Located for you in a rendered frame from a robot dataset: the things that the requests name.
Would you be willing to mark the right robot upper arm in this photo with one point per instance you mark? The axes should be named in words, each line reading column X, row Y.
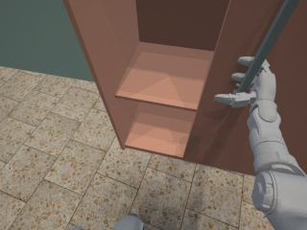
column 282, row 197

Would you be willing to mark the wardrobe door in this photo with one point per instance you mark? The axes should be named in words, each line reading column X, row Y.
column 219, row 135

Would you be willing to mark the robot right forearm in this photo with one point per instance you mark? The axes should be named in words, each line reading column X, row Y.
column 266, row 142

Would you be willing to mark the robot right hand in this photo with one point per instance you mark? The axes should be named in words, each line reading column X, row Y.
column 263, row 87

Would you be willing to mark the left robot shin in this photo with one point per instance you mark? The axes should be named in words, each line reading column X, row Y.
column 133, row 214

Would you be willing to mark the left robot thigh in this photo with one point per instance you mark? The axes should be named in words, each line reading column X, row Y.
column 129, row 222

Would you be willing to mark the handle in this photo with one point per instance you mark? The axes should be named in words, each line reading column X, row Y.
column 274, row 32

